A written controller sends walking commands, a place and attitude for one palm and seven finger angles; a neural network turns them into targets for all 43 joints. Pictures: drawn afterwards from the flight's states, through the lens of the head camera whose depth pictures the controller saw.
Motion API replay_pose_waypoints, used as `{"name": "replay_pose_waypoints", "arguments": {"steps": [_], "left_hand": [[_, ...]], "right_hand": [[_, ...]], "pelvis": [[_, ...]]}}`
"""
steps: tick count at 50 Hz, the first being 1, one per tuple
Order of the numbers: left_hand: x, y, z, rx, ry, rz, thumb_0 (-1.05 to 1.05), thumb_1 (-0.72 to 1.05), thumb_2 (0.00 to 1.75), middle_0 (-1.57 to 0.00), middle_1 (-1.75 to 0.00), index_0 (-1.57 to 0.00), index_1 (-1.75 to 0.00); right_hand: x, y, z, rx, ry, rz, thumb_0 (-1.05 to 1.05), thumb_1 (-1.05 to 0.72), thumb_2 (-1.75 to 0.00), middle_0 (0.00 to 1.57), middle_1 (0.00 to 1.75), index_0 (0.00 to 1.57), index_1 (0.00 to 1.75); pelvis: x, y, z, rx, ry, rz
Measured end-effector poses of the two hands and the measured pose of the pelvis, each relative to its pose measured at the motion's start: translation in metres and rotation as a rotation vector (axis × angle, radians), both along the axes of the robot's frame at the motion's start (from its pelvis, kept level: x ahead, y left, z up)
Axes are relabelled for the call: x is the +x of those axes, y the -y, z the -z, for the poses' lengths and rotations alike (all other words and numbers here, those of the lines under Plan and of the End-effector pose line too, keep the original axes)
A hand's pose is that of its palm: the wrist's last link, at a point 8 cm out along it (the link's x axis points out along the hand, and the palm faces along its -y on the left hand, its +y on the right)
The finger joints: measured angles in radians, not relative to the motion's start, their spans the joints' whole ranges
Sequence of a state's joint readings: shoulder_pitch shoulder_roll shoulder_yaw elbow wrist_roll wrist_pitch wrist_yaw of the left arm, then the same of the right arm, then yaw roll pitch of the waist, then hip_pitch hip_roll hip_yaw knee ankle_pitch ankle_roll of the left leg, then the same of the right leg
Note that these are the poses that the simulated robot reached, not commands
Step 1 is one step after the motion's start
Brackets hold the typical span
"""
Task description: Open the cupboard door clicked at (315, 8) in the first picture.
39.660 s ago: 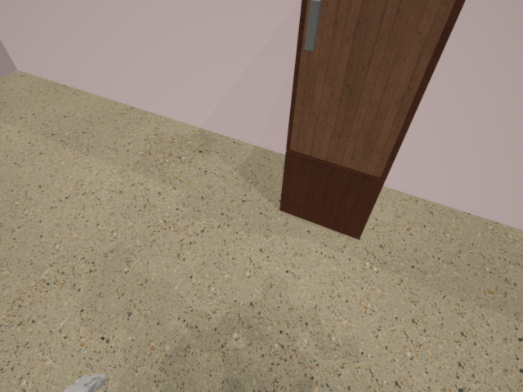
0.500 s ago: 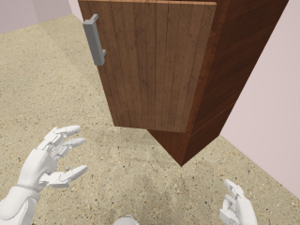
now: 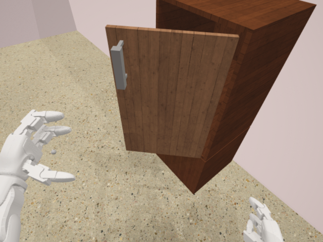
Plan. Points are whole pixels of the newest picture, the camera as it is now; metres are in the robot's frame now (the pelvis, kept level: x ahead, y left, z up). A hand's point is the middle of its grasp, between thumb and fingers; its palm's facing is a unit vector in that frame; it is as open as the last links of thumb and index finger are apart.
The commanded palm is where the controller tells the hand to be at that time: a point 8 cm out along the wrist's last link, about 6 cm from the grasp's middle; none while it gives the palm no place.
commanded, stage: raise the hand with hooked fingers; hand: left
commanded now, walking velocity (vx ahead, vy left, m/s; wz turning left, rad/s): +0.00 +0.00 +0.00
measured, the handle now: (121, 65) +0.56 +0.17 +0.16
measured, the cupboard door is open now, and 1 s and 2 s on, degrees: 45 45 45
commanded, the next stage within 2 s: move the hooked fingers beside the handle in 0.88 s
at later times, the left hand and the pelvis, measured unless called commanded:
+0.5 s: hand (30, 122) +0.29 +0.30 +0.18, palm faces +0.04 -1.00 -0.08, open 14.0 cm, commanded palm +0.25 +0.34 +0.19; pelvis -0.01 +0.01 +0.01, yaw +1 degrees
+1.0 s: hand (54, 122) +0.29 +0.25 +0.19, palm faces +0.04 -1.00 -0.07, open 13.9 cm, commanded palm +0.26 +0.30 +0.19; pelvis +0.00 -0.03 +0.01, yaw +0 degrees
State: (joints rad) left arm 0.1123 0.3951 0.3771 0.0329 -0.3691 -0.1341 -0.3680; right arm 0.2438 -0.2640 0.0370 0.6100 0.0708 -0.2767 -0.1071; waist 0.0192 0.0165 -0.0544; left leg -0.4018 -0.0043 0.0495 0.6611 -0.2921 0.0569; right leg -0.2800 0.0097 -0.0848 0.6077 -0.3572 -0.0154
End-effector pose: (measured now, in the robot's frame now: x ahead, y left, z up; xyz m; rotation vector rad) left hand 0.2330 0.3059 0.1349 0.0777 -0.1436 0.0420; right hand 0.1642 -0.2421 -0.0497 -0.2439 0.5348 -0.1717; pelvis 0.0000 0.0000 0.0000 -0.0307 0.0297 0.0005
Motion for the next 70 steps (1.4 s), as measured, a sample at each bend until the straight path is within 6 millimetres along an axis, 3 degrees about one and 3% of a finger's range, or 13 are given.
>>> {"name": "replay_pose_waypoints", "arguments": {"steps": [3, 10, 16, 20, 23, 29, 35, 39, 44, 52, 60, 70], "left_hand": [[0.005, -0.013, -0.012, -0.009, -0.006, -0.010, -0.01, -0.38, 0.35, -0.30, -1.13, -0.30, -1.13], [0.010, -0.025, -0.007, -0.009, -0.170, 0.006, -0.01, -0.47, 0.32, -0.30, -1.18, -0.30, -1.18], [0.015, -0.038, -0.044, 0.010, -0.024, -0.023, -0.01, -0.49, 0.31, -0.30, -1.20, -0.30, -1.20], [0.025, -0.049, -0.060, 0.008, -0.030, -0.037, -0.01, -0.50, 0.30, -0.30, -1.20, -0.30, -1.20], [0.033, -0.050, -0.058, 0.000, -0.106, -0.024, -0.01, -0.50, 0.30, -0.30, -1.20, -0.30, -1.20], [0.035, -0.029, -0.042, -0.004, -0.155, 0.032, -0.01, -0.50, 0.30, -0.30, -1.20, -0.30, -1.20], [0.030, -0.021, -0.052, -0.008, -0.053, -0.010, -0.01, -0.50, 0.30, -0.30, -1.20, -0.30, -1.20], [0.031, -0.022, -0.054, -0.008, -0.081, -0.046, -0.01, -0.50, 0.30, -0.30, -1.20, -0.30, -1.20], [0.034, -0.008, -0.048, 0.006, -0.141, -0.016, -0.01, -0.50, 0.30, -0.30, -1.20, -0.30, -1.20], [0.036, 0.006, -0.055, -0.016, -0.079, -0.011, -0.01, -0.50, 0.30, -0.30, -1.20, -0.30, -1.20], [0.056, 0.005, -0.045, -0.022, -0.150, -0.034, -0.01, -0.50, 0.30, -0.30, -1.20, -0.30, -1.20], [0.095, 0.002, -0.051, -0.044, -0.130, 0.001, -0.01, -0.50, 0.30, -0.30, -1.20, -0.30, -1.20]], "right_hand": [[0.008, -0.016, -0.003, 0.024, 0.021, -0.031, 0.01, -0.90, -0.89, 0.20, 0.30, 0.21, 0.30], [0.013, -0.040, -0.003, 0.054, 0.007, -0.073, 0.01, -0.90, -0.89, 0.20, 0.30, 0.21, 0.30], [0.006, -0.044, -0.003, 0.040, -0.031, -0.092, 0.01, -0.90, -0.89, 0.20, 0.30, 0.21, 0.30], [0.001, -0.038, -0.001, 0.040, -0.049, -0.077, 0.01, -0.90, -0.89, 0.20, 0.30, 0.21, 0.30], [-0.002, -0.031, 0.001, 0.045, -0.060, -0.058, 0.01, -0.90, -0.89, 0.20, 0.30, 0.21, 0.30], [-0.007, -0.015, 0.002, 0.040, -0.070, -0.030, 0.01, -0.90, -0.89, 0.20, 0.30, 0.21, 0.30], [-0.007, -0.005, -0.002, 0.031, -0.063, -0.030, 0.01, -0.90, -0.89, 0.20, 0.30, 0.21, 0.30], [-0.003, 0.001, 0.000, 0.041, -0.058, -0.030, 0.01, -0.90, -0.89, 0.20, 0.30, 0.21, 0.30], [0.002, 0.008, 0.003, 0.057, -0.053, -0.027, 0.01, -0.90, -0.89, 0.20, 0.30, 0.21, 0.30], [0.009, 0.020, 0.003, 0.070, -0.036, -0.022, 0.01, -0.90, -0.89, 0.20, 0.30, 0.21, 0.30], [0.003, 0.039, 0.009, 0.049, -0.074, 0.006, 0.01, -0.90, -0.89, 0.20, 0.30, 0.21, 0.30], [-0.022, 0.055, 0.018, 0.030, -0.147, 0.082, 0.01, -0.90, -0.89, 0.20, 0.30, 0.21, 0.30]], "pelvis": [[-0.001, -0.005, -0.002, -0.002, 0.014, -0.007], [-0.007, -0.013, -0.007, -0.001, 0.032, -0.015], [-0.006, -0.012, -0.011, 0.001, 0.052, -0.017], [-0.007, -0.011, -0.012, 0.003, 0.057, -0.022], [-0.007, -0.011, -0.013, 0.005, 0.050, -0.023], [-0.005, -0.007, -0.014, 0.009, 0.046, -0.011], [-0.002, 0.003, -0.015, 0.014, 0.057, -0.008], [-0.002, 0.010, -0.015, 0.016, 0.059, -0.014], [-0.002, 0.017, -0.015, 0.019, 0.055, -0.015], [0.003, 0.030, -0.014, 0.026, 0.054, -0.009], [0.002, 0.039, -0.011, 0.026, 0.041, -0.010], [0.006, 0.036, -0.010, 0.027, 0.009, 0.008]]}}
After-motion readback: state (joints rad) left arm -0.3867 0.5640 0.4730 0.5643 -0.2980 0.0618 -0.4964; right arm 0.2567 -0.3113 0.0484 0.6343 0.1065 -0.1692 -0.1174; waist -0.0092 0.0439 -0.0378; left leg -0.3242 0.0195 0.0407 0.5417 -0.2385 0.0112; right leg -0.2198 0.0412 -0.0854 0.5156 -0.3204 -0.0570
